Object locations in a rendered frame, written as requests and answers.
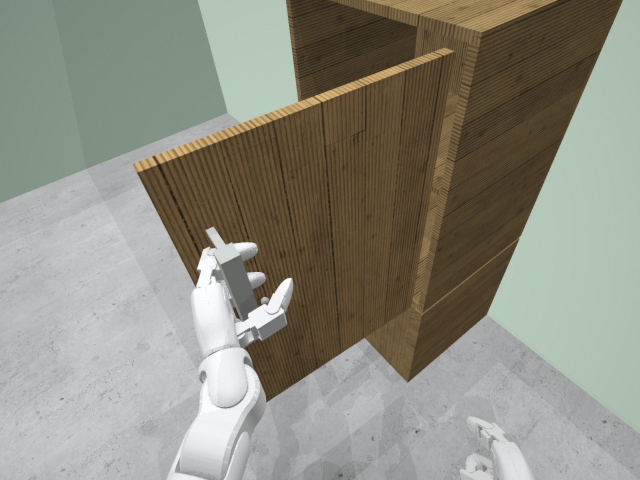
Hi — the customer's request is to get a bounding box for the right robot hand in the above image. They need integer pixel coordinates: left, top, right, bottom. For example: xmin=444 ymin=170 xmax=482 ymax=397
xmin=460 ymin=416 xmax=534 ymax=480

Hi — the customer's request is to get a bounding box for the left robot hand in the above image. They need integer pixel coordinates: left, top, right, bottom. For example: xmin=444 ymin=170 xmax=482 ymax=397
xmin=191 ymin=242 xmax=293 ymax=360

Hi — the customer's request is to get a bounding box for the handle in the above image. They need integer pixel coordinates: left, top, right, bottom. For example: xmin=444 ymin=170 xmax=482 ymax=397
xmin=206 ymin=227 xmax=258 ymax=332

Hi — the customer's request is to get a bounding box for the cupboard door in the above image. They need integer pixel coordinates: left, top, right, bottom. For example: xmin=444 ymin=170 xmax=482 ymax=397
xmin=133 ymin=48 xmax=455 ymax=402

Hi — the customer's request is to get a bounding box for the robot left forearm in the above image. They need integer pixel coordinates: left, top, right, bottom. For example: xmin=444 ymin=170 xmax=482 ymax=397
xmin=166 ymin=347 xmax=266 ymax=480

